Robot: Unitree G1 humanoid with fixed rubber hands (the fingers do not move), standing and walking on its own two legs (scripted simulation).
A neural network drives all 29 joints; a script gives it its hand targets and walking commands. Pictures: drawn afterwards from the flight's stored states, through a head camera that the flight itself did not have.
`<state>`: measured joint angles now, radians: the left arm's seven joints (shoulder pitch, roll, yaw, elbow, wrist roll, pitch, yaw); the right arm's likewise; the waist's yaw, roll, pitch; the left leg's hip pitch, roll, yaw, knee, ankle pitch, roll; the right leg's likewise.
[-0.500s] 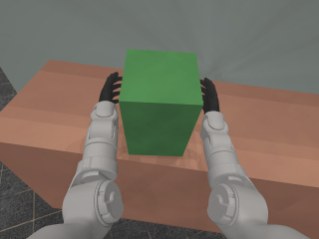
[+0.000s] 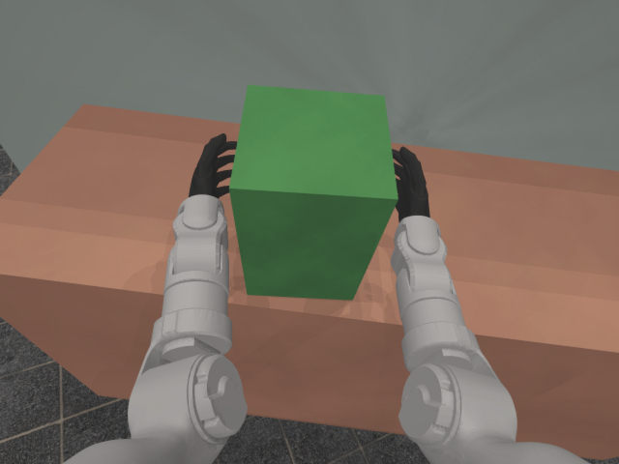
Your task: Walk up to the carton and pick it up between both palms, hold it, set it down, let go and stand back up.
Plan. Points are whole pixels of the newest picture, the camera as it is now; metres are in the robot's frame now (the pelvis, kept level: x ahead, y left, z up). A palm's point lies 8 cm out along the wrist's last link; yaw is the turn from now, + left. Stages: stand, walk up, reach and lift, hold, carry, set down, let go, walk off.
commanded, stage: set down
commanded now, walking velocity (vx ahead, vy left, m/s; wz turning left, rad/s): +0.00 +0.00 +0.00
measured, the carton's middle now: (307, 207) +0.44 +0.00 +0.08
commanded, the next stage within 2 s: none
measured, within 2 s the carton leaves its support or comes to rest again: rests again in 0.10 s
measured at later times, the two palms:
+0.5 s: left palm (209, 200) +0.42 +0.13 +0.10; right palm (404, 211) +0.41 -0.14 +0.10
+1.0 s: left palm (203, 196) +0.42 +0.14 +0.11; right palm (401, 223) +0.40 -0.14 +0.08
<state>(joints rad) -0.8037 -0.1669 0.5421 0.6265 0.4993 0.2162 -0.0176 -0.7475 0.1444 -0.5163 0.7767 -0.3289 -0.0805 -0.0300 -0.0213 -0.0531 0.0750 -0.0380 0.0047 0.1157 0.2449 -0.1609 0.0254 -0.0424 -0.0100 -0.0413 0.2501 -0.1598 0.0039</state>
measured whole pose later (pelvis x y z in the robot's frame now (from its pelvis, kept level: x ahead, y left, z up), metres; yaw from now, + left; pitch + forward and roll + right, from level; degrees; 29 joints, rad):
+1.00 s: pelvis -0.01 +0.01 -0.01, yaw -2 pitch +9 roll -2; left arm -0.91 0.05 0.20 0.97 0.13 0.08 0.17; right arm -0.84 -0.05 -0.20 1.07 0.01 -0.07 -0.11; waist 0.02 -0.01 -0.08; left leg -0.36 0.05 0.13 0.42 -0.20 0.03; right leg -0.33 0.02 -0.04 0.31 -0.13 0.00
